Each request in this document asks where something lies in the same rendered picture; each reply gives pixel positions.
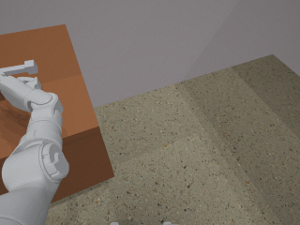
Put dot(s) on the tap lever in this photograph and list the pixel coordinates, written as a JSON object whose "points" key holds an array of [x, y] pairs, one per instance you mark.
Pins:
{"points": [[29, 66]]}

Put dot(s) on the counter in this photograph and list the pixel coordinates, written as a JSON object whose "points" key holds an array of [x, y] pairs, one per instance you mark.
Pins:
{"points": [[58, 72]]}

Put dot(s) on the left robot upper arm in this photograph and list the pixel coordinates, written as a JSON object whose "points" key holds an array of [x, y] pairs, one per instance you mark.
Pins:
{"points": [[32, 178]]}

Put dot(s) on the left robot hand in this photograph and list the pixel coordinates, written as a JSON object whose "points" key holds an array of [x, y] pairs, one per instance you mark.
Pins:
{"points": [[15, 90]]}

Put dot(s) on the robot left forearm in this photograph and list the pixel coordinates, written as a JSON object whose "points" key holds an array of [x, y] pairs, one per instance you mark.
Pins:
{"points": [[45, 124]]}

